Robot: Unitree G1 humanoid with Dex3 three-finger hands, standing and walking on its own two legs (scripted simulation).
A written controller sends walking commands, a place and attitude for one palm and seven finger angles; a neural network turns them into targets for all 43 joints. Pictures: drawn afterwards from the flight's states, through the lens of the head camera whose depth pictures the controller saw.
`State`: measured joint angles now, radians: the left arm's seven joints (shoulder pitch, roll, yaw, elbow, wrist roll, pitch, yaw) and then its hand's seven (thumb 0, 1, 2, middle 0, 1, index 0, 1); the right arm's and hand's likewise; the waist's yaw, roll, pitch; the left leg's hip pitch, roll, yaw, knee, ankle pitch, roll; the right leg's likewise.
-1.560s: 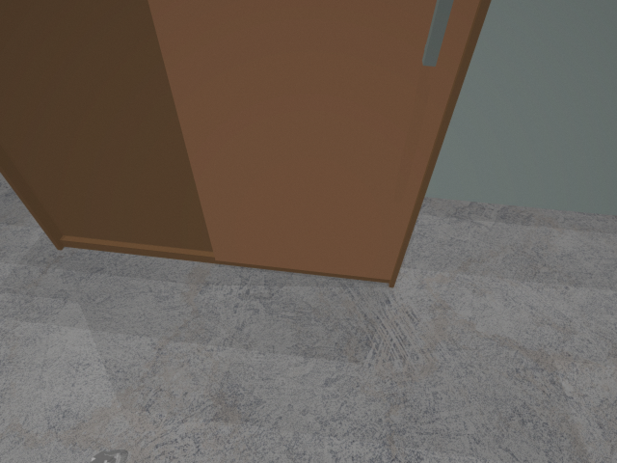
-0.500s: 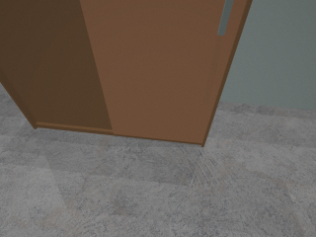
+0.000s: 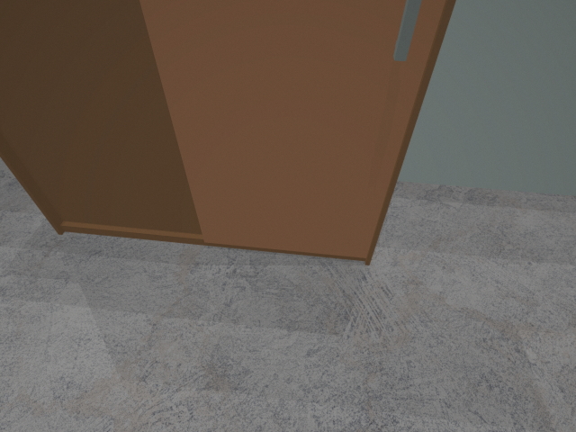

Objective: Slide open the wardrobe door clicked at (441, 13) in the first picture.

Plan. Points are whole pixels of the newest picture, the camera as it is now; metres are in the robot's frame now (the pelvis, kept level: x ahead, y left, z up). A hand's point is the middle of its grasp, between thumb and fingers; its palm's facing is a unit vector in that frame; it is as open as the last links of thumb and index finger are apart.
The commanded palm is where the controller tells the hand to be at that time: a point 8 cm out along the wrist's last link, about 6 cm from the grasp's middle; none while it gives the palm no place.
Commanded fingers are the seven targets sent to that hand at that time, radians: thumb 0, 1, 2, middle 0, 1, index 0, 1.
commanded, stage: take the last steps up to it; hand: right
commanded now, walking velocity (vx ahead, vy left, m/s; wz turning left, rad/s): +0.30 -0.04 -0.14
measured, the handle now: (411, 1) +0.89 -0.21 +0.24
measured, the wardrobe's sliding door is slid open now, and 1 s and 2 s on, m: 0.00 0.00 0.00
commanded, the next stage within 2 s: come to a stop and stand still in 1.06 s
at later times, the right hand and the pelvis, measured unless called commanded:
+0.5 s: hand out of the picture +0.10 -0.20 -0.18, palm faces +0.02 +0.99 -0.15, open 7.4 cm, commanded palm none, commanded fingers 0.00 -0.90 -0.90 0.20 0.30 0.20 0.30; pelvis +0.10 -0.03 -0.01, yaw -2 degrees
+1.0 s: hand (401, 375) +0.27 -0.19 -0.20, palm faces +0.14 +0.98 -0.16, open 7.2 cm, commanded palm none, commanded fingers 0.00 -0.90 -0.90 0.20 0.30 0.20 0.30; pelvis +0.29 -0.02 -0.02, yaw -4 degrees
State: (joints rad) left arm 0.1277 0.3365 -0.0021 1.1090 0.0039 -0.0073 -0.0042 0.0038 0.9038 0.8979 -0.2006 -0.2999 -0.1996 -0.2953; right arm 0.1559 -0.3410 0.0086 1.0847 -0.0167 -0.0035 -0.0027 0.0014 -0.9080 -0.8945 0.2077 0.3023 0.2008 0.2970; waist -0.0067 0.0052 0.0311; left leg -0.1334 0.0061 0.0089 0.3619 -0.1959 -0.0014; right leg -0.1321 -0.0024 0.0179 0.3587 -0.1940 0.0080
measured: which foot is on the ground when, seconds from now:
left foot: down 0.00-0.30, up 0.32-0.66, down 0.68-1.00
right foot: down 0.00-0.68, up 0.70-1.00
